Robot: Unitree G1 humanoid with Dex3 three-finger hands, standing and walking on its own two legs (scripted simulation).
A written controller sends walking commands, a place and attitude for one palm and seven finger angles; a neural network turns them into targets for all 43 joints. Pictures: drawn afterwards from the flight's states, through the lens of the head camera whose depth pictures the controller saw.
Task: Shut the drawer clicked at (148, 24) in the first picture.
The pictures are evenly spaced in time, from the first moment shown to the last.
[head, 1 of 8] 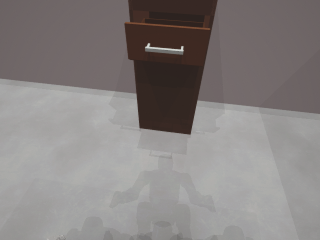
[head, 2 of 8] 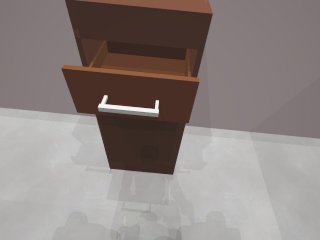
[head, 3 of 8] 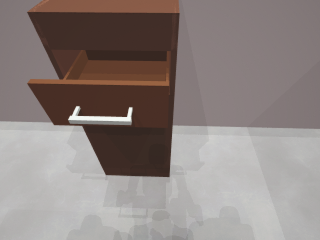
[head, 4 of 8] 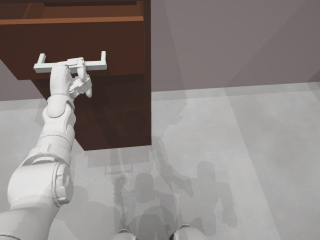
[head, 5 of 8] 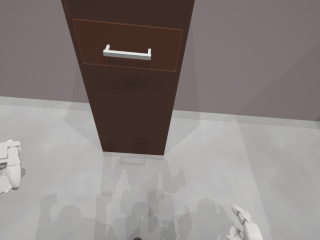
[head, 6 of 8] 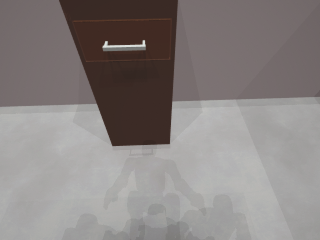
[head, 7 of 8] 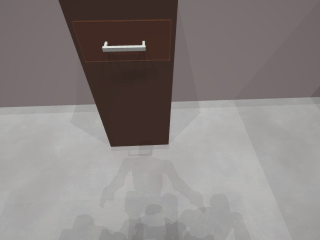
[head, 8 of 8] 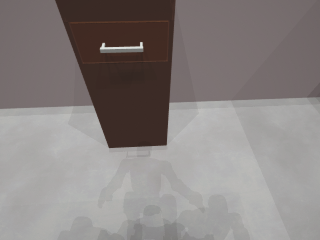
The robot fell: no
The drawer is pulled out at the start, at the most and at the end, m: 0.17 0.17 0.00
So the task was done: yes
